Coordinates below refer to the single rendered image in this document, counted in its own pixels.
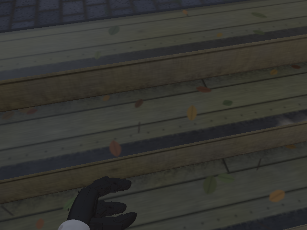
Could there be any robot left hand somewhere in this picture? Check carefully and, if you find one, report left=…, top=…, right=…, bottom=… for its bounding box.
left=67, top=176, right=137, bottom=230

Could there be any left robot forearm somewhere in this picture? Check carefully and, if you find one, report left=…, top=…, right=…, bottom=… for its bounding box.
left=58, top=219, right=90, bottom=230

